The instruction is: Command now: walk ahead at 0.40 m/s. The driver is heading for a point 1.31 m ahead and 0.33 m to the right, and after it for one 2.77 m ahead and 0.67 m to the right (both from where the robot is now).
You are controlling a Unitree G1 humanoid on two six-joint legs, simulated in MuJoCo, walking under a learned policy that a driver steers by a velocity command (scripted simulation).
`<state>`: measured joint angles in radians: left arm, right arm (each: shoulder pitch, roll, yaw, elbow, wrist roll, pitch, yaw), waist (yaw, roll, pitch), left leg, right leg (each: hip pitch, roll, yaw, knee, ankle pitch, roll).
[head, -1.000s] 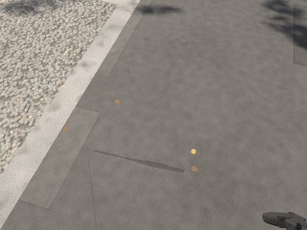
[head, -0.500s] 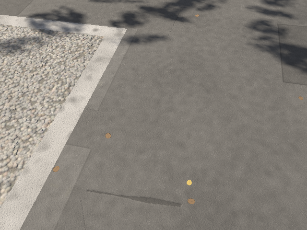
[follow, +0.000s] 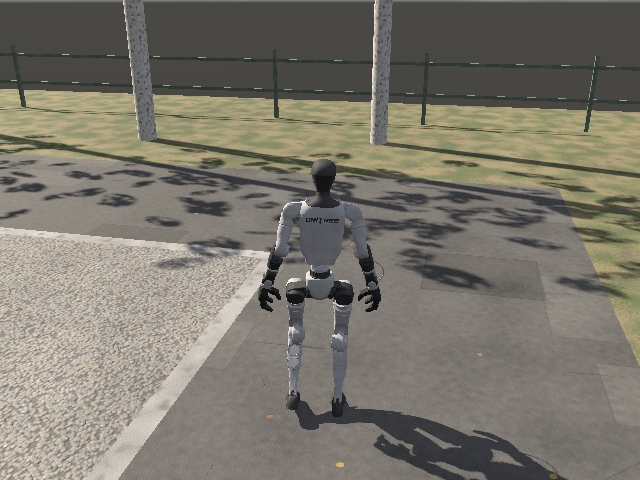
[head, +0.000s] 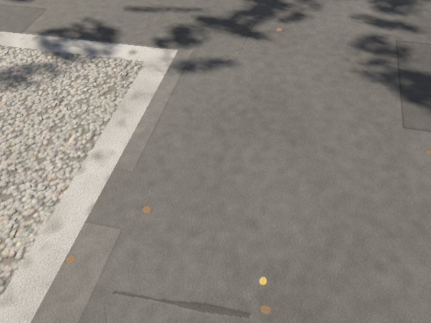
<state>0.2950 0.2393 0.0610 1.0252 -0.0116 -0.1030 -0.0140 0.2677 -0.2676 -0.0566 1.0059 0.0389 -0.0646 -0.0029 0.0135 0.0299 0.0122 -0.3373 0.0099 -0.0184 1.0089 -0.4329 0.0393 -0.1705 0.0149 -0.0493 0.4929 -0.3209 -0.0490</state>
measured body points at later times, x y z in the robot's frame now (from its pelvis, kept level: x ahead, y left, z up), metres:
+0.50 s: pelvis +0.25 +0.06 -0.01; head +0.28 +0.07 +0.44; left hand +0.26 +0.32 -0.15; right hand +0.38 -0.20 -0.13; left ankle +0.32 +0.14 -0.74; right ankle +0.12 -0.08 -0.64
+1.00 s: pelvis +0.53 -0.02 -0.02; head +0.57 -0.04 +0.43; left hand +0.77 +0.18 -0.12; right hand +0.47 -0.29 -0.16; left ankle +0.37 +0.16 -0.66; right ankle +0.60 -0.11 -0.74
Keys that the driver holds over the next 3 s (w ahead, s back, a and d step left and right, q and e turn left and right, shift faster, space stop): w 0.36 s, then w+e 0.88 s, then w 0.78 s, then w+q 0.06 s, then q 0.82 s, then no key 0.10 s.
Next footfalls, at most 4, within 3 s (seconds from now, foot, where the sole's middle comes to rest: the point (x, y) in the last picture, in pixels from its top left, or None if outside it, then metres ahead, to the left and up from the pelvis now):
0.38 left None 0.36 0.15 -0.77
0.94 right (277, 286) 0.64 -0.12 -0.77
1.42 left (251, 198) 0.99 -0.06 -0.77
1.96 right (341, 173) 1.11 -0.42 -0.77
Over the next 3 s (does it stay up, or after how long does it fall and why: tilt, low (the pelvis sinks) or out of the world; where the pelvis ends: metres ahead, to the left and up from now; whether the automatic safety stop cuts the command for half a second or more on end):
stays up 1.26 -0.41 0.00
